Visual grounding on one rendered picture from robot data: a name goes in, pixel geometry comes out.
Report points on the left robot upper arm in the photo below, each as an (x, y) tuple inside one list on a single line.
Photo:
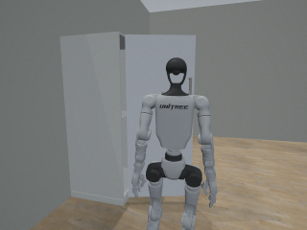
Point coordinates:
[(146, 115)]

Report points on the handle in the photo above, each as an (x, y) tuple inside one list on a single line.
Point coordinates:
[(190, 86)]

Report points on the right robot thigh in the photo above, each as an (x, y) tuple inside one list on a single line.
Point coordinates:
[(192, 189)]

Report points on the left robot hand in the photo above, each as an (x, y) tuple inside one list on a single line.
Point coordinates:
[(136, 177)]

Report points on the robot right shin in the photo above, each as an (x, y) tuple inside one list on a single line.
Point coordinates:
[(193, 223)]

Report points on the robot right forearm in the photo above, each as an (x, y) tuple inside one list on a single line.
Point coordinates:
[(208, 159)]

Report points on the robot left forearm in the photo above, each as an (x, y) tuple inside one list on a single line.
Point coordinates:
[(140, 154)]

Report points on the right robot upper arm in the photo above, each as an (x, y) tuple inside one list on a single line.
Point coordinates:
[(204, 119)]

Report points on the fridge door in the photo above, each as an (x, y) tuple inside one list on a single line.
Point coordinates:
[(146, 59)]

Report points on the right robot hand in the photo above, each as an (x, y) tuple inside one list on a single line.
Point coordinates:
[(211, 183)]

